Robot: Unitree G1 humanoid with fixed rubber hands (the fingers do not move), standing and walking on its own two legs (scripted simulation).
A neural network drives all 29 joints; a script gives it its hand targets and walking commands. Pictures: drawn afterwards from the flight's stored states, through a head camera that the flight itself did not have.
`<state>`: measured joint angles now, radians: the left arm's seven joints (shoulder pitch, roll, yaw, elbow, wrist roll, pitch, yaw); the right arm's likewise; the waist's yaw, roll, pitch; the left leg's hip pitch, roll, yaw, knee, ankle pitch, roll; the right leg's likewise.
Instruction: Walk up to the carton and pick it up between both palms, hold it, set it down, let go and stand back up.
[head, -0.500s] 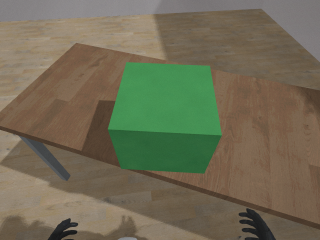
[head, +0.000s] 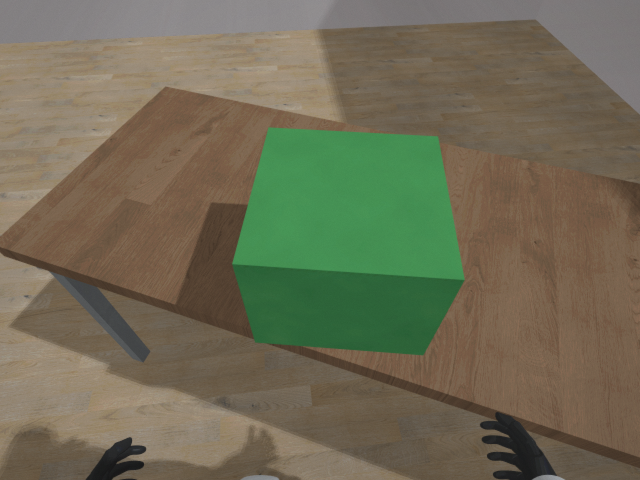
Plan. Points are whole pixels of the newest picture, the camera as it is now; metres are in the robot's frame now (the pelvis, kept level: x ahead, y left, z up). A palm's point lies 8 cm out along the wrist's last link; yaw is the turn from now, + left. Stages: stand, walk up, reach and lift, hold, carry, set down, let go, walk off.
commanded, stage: walk up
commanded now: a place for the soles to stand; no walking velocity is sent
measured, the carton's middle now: (345, 240) +0.45 -0.04 -0.02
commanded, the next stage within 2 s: reach and lift in 0.40 s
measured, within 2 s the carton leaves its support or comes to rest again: neither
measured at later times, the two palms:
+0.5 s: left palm out of the picture +0.10 +0.27 -0.09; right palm (538, 472) +0.13 -0.27 -0.09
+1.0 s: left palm (130, 426) +0.19 +0.24 -0.05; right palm (526, 422) +0.18 -0.25 -0.04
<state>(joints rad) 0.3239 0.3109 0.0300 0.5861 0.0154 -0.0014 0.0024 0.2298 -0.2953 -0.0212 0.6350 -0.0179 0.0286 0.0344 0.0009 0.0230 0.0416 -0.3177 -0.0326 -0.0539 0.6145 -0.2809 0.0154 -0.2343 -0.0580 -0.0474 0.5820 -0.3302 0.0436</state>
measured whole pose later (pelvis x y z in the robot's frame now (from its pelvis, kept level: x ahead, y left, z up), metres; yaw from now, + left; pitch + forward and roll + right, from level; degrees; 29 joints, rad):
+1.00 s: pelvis +0.01 -0.03 +0.02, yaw -4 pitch -5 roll +0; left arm 0.17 0.29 0.10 0.55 -0.06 0.02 -0.01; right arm 0.16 -0.15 -0.01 0.68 0.02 -0.27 -0.01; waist 0.06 -0.04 0.08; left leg -0.09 0.03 0.01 0.37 -0.20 -0.03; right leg -0.06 -0.01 0.00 0.38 -0.25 0.00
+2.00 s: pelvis +0.01 -0.01 +0.01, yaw -5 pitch -2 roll +0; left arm -0.07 0.30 -0.07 0.71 -0.28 -0.39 0.01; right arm -0.04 -0.19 0.05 0.75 0.26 -0.44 0.00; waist 0.03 -0.04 0.02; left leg -0.20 0.03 0.03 0.49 -0.26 -0.01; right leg -0.17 -0.01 0.03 0.48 -0.28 0.02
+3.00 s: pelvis +0.02 -0.02 +0.02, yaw -6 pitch +2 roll -1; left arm -0.58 0.36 0.10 0.61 -0.22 0.21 -0.05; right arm -0.56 -0.34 0.08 0.69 0.39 0.05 -0.10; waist 0.03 -0.01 -0.02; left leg -0.21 0.05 0.02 0.37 -0.20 -0.02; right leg -0.15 0.01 0.03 0.31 -0.19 0.01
